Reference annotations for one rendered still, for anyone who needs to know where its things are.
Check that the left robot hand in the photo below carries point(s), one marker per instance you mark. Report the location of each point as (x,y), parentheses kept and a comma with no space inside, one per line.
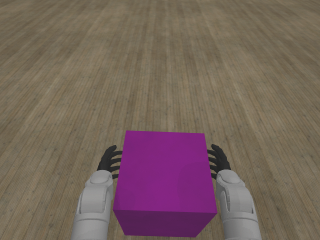
(107,161)

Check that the right robot hand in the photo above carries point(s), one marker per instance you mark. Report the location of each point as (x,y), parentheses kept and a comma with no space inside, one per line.
(220,160)

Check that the carton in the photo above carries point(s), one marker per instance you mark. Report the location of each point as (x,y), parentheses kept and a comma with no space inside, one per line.
(164,185)

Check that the robot right forearm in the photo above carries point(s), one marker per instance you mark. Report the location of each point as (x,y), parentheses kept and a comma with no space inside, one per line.
(237,207)

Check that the robot left forearm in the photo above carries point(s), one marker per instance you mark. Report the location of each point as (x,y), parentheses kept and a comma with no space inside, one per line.
(92,215)

